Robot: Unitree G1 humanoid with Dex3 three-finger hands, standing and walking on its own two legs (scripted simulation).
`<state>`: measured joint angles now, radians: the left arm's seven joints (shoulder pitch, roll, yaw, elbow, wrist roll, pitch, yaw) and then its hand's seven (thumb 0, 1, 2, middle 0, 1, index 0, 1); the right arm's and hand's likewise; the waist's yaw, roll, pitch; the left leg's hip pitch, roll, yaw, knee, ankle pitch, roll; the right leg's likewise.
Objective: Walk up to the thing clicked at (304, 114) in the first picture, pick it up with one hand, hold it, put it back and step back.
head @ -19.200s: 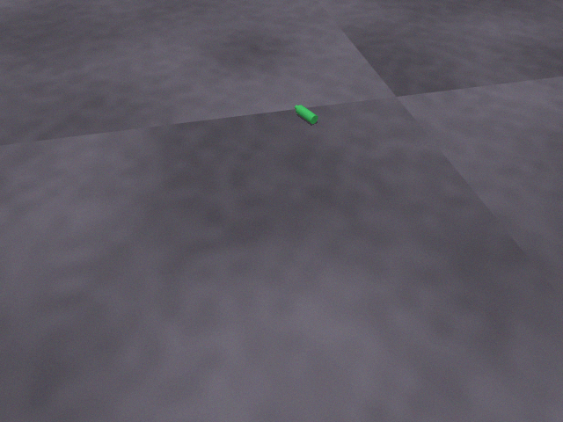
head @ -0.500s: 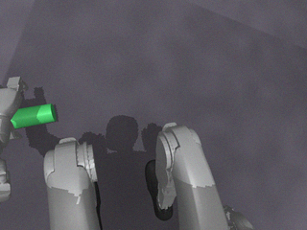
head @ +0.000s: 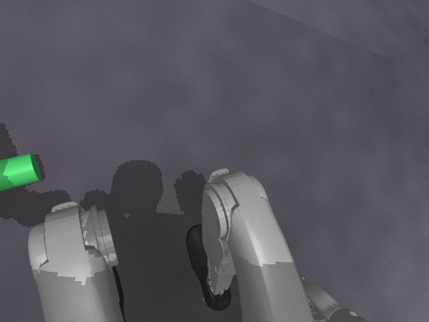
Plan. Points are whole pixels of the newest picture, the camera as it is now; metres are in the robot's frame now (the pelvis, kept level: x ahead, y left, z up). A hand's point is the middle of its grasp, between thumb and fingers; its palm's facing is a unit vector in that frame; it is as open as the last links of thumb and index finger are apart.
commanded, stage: rest palm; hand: left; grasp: from above
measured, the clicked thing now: out of the picture +0.39 +0.33 -0.26
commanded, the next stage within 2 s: close in 0.64 s
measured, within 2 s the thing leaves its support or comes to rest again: neither
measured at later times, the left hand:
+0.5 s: hand out of the picture +0.39 +0.31 -0.24, palm faces -0.41 -0.12 -0.90, open 14.1 cm
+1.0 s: hand (0, 178) +0.38 +0.30 -0.25, palm faces -0.42 -0.12 -0.90, open 13.2 cm
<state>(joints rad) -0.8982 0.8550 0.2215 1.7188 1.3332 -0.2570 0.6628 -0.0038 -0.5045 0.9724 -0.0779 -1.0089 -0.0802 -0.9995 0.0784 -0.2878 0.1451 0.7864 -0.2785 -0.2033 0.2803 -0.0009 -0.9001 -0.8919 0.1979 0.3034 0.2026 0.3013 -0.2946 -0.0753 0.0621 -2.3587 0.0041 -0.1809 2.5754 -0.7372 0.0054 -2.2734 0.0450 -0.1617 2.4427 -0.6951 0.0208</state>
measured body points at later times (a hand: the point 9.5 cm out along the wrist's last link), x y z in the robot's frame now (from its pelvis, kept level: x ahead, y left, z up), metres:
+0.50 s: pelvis +0.00 +0.00 +0.00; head +0.24 +0.12 +0.36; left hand +0.41 +0.31 -0.19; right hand +0.07 -0.26 -0.07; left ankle +0.06 +0.12 -0.26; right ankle +0.10 -0.11 -0.26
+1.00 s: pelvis -0.01 +0.00 +0.00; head +0.25 +0.12 +0.36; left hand +0.40 +0.30 -0.19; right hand +0.07 -0.25 -0.07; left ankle +0.06 +0.12 -0.26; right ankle +0.10 -0.11 -0.26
